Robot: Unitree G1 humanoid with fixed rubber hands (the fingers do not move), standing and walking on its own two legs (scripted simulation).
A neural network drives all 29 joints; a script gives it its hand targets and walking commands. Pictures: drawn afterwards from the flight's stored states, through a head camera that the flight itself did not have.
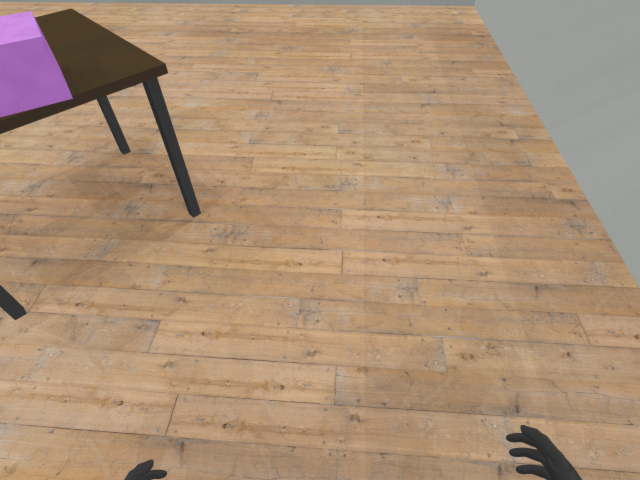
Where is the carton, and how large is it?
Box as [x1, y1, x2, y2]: [0, 11, 72, 116]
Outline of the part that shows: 31,11 0,16 0,116 72,98 61,71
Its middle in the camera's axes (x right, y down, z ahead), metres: -0.88 -0.49 +1.09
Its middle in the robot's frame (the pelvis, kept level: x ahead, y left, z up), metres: +1.18 +0.87 +0.01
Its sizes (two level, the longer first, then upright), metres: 0.248 0.237 0.170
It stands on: a table, 0.68 m high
